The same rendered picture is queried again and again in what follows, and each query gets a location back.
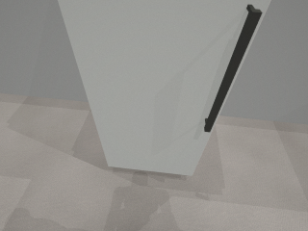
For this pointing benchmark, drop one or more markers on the fridge door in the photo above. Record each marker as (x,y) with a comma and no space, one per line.
(151,70)

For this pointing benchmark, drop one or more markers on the handle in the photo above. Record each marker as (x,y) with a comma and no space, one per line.
(246,34)

